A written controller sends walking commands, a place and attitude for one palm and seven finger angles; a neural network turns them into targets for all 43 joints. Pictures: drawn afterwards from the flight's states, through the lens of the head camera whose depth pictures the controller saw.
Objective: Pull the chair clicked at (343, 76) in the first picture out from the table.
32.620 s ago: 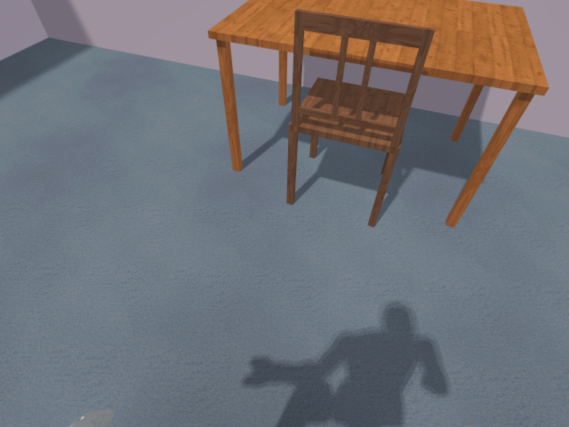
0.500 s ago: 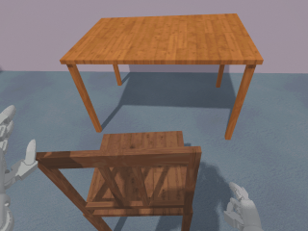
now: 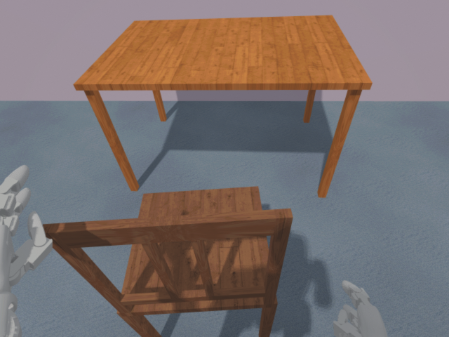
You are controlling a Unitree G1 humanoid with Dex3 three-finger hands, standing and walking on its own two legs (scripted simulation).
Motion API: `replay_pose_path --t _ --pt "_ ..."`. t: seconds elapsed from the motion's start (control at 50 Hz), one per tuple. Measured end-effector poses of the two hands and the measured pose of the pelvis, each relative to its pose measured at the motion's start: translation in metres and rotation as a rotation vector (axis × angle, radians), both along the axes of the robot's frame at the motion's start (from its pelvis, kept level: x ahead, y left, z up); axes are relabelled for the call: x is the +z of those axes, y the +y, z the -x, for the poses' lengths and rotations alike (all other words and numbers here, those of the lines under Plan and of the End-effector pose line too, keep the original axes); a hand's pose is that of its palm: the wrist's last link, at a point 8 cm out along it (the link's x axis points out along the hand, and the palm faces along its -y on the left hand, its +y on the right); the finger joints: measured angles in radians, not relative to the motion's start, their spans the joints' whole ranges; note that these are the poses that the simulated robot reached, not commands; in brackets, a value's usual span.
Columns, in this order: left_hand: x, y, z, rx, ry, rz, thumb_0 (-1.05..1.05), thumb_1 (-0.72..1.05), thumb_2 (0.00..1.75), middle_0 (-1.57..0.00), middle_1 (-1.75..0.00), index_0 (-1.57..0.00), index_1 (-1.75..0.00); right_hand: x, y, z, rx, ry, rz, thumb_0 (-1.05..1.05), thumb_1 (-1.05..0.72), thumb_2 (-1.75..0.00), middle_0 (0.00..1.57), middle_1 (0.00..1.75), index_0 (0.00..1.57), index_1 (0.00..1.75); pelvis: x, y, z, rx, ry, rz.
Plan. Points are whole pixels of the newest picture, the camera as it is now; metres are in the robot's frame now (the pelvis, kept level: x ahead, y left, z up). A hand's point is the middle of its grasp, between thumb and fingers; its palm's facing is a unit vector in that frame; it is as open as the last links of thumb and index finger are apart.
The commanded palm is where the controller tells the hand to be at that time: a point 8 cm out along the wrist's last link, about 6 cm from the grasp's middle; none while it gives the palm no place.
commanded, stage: step back with the hand held close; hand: left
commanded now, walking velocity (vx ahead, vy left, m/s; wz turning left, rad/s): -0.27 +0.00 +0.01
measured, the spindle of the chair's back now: (163, 271) +0.27 +0.18 -0.09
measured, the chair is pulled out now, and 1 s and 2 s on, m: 0.64 0.64 0.64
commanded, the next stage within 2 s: stop stepping back and stand still in 1.46 s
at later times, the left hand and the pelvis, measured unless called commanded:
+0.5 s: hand (9, 278) +0.14 +0.29 +0.16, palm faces +0.42 -0.75 -0.50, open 7.4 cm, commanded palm +0.09 +0.32 +0.18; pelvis -0.06 +0.02 -0.01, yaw -1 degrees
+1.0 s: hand out of the picture +0.09 +0.29 +0.15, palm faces +0.48 -0.75 -0.46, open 7.4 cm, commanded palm +0.02 +0.32 +0.18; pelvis -0.11 +0.02 -0.02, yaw +1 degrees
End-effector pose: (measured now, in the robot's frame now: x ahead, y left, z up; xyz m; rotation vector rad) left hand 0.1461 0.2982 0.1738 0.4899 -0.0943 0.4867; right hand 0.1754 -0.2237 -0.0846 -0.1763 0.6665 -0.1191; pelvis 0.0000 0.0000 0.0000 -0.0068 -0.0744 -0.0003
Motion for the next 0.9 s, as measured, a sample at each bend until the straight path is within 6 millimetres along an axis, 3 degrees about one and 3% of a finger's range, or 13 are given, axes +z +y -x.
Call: replay_pose_path --t 0.1,0.22,0.46,0.72,0.9 --pt "0.009 0.012 -0.005 -0.028 -0.022 -0.054 0.01 0.89 0.90 -0.21 -0.31 -0.21 -0.30 0.003 0.007 0.003 -0.002 0.018 -0.005 0.01 -0.90 -0.90 0.20 0.30 0.20 0.30 0.001 0.008 0.009 -0.009 0.031 0.006" --pt "-0.004 0.014 0.000 -0.089 0.080 -0.069 0.01 0.89 0.90 -0.21 -0.30 -0.21 -0.30 0.003 0.008 0.019 -0.055 0.062 0.011 0.01 -0.90 -0.90 0.20 0.30 0.20 0.30 0.001 0.020 0.020 -0.023 0.062 -0.004" --pt "0.005 0.022 0.040 -0.076 0.006 -0.108 0.01 0.89 0.90 -0.21 -0.31 -0.22 -0.30 -0.002 0.017 0.059 -0.055 0.084 0.029 0.01 -0.90 -0.90 0.20 0.30 0.20 0.30 -0.005 0.021 0.052 -0.009 0.068 -0.001" --pt "-0.005 0.036 0.072 -0.071 -0.043 -0.086 0.01 0.89 0.90 -0.21 -0.31 -0.22 -0.30 0.003 0.013 0.105 -0.078 0.073 0.095 0.01 -0.90 -0.90 0.21 0.30 0.20 0.30 -0.010 0.031 0.085 -0.002 0.074 0.029" --pt "0.003 0.033 0.094 -0.068 -0.111 -0.170 0.01 0.89 0.90 -0.21 -0.31 -0.21 -0.30 -0.007 0.018 0.115 -0.031 0.035 0.067 0.01 -0.90 -0.90 0.21 0.30 0.20 0.30 -0.021 0.023 0.100 0.024 0.057 0.023"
